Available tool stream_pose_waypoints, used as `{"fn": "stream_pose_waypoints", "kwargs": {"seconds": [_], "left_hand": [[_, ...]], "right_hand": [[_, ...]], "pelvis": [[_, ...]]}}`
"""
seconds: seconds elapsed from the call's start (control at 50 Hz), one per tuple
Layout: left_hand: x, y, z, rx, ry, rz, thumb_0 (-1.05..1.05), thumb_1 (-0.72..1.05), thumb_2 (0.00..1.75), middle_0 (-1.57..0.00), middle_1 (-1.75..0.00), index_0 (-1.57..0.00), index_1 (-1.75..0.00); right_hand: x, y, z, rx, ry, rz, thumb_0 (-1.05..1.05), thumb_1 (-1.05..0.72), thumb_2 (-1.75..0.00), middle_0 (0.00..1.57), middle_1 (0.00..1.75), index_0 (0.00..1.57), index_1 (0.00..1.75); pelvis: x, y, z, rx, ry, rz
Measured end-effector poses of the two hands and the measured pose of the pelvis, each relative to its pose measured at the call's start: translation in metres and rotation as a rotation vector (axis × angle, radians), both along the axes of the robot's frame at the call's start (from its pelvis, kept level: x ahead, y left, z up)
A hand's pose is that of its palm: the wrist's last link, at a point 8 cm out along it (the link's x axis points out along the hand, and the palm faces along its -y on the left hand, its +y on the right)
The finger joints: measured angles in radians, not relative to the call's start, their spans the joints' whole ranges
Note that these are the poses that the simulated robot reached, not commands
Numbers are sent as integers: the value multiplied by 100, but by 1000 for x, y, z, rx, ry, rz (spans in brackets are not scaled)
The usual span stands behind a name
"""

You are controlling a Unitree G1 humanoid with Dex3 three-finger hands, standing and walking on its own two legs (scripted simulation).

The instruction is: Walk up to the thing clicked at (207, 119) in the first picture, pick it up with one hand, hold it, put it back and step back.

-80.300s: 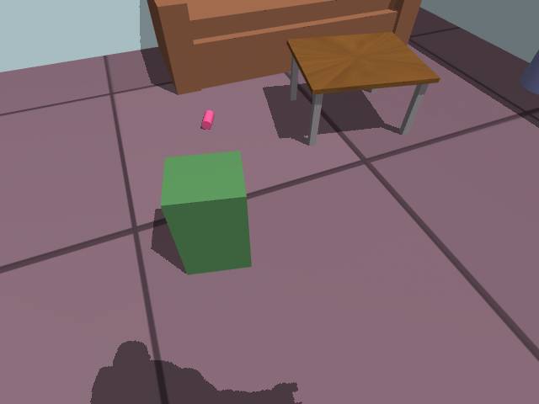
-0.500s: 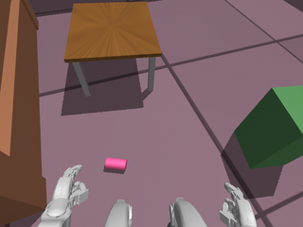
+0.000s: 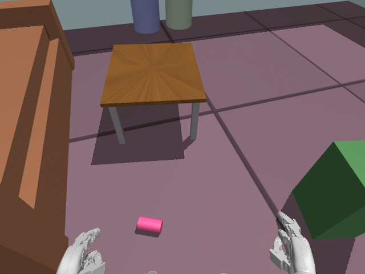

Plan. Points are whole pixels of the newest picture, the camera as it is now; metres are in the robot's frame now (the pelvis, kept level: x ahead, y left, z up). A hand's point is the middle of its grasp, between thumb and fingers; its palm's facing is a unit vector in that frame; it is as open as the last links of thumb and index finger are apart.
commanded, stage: home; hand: left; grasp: from above
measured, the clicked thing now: (150, 224) +0.47 +0.17 -0.68
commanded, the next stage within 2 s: stand in 1.78 s
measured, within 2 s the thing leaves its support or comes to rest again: neither
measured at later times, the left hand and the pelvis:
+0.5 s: hand (102, 266) +0.16 +0.18 -0.05, palm faces +0.04 -0.98 -0.19, open 7.4 cm; pelvis +0.00 +0.00 +0.00, yaw +0 degrees
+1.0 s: hand (103, 268) +0.16 +0.18 -0.05, palm faces +0.04 -0.98 -0.19, open 7.4 cm; pelvis +0.00 +0.00 +0.00, yaw +0 degrees
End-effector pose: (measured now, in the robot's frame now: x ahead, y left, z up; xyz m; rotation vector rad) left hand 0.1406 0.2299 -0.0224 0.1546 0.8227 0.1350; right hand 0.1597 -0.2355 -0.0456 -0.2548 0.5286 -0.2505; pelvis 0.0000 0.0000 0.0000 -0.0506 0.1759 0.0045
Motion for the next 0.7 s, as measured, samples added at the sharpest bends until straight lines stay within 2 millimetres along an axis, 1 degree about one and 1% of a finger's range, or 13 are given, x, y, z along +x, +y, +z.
{"fn": "stream_pose_waypoints", "kwargs": {"seconds": [0.1,0.28,0.4,0.7], "left_hand": [[2,-1,0,2,-8,-6,1,90,90,-21,-30,-20,-30],[4,-1,3,10,-19,-13,1,90,90,-21,-30,-20,-30],[3,-1,2,8,-9,-18,1,90,90,-21,-30,-20,-30],[2,0,3,9,-20,-23,1,90,90,-21,-30,-20,-30]], "right_hand": [[-3,-1,-2,-5,17,4,1,-90,-90,20,30,20,30],[-17,-3,-8,-4,57,-16,1,-90,-90,20,30,20,30],[-23,-4,-10,-2,64,-28,1,-90,-90,20,30,20,30],[-21,-3,-8,-1,41,-26,1,-90,-90,20,30,20,30]], "pelvis": [[0,-1,0,-1,-5,0],[-1,0,0,-1,-10,-3],[-2,1,1,-2,-9,-5],[-4,2,0,-2,-13,-8]]}}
